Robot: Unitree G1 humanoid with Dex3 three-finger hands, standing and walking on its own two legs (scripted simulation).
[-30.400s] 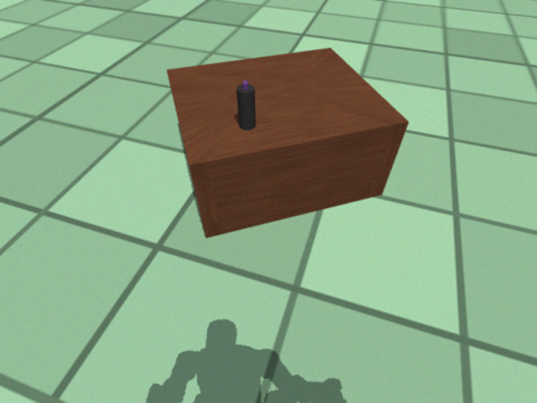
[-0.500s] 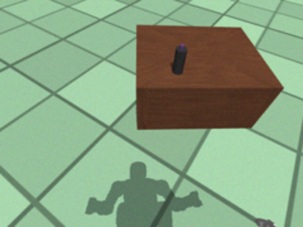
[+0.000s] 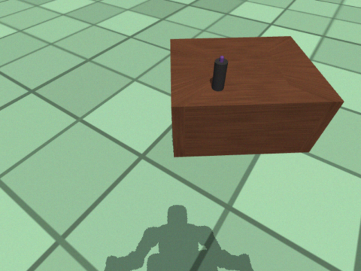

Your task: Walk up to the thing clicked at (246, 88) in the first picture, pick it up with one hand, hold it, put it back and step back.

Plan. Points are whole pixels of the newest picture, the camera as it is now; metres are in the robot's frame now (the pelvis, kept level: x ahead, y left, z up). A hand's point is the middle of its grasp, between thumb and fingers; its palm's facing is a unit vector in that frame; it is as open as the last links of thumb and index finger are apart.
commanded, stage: step back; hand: right
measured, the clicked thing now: (219, 72) +1.14 -0.21 -0.21
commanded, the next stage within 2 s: stand in 0.56 s
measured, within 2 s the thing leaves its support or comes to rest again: neither
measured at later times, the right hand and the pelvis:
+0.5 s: hand out of the picture +0.12 -0.27 -0.16, palm faces -0.06 +0.92 -0.38, open 7.4 cm; pelvis +0.04 +0.00 +0.00, yaw +2 degrees
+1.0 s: hand out of the picture +0.17 -0.26 -0.13, palm faces -0.05 +0.94 -0.32, open 7.4 cm; pelvis +0.06 -0.01 +0.02, yaw +2 degrees
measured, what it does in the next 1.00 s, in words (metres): steps on the spot: right foot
